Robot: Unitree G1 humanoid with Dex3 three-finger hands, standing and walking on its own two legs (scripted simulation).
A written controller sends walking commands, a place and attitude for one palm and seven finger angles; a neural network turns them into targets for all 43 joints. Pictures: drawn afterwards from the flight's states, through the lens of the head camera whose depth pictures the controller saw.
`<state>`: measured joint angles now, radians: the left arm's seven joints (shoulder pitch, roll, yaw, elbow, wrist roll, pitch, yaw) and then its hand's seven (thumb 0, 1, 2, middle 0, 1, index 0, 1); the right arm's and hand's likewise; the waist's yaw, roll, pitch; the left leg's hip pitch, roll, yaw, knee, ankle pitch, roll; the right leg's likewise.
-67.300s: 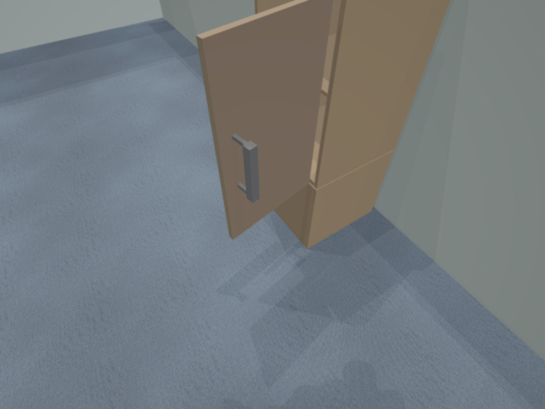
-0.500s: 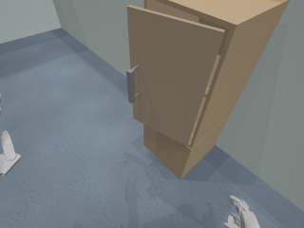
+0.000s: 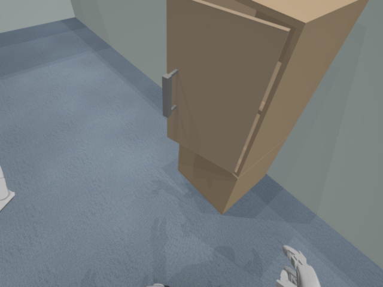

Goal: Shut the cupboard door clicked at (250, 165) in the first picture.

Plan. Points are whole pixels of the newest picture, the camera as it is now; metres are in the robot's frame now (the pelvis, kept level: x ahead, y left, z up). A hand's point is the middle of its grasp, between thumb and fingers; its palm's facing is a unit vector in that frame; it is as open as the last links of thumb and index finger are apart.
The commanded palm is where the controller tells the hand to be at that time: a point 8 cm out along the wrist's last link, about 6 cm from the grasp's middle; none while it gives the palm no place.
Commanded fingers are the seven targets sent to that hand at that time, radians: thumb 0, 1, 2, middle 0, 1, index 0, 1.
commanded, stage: step back with the hand held close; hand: left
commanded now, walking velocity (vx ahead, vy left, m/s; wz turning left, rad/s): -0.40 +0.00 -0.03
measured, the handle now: (170, 94) +0.73 +0.13 -0.05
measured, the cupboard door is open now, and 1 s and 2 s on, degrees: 15 15 15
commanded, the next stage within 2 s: stop stepping back and stand still in 0.34 s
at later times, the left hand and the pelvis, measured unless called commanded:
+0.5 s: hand out of the picture +0.11 +0.27 +0.16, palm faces +0.38 -0.81 -0.45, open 7.5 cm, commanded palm +0.04 +0.30 +0.19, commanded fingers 0.00 0.90 0.90 -0.20 -0.30 -0.20 -0.30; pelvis -0.10 +0.00 +0.01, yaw +0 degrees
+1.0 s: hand out of the picture +0.04 +0.27 +0.18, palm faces +0.43 -0.79 -0.42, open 7.5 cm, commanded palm -0.02 +0.31 +0.19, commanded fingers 0.00 0.90 0.90 -0.20 -0.30 -0.20 -0.30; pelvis -0.16 +0.01 +0.01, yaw +1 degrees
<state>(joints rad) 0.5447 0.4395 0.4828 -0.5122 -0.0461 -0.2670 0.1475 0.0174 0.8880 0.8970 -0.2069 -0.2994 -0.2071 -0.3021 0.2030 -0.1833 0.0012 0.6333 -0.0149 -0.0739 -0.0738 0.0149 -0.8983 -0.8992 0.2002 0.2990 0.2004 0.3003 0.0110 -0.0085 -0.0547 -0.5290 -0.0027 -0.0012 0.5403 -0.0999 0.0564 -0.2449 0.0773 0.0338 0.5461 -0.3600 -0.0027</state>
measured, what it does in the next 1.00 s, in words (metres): walks backwards: left foot, then right foot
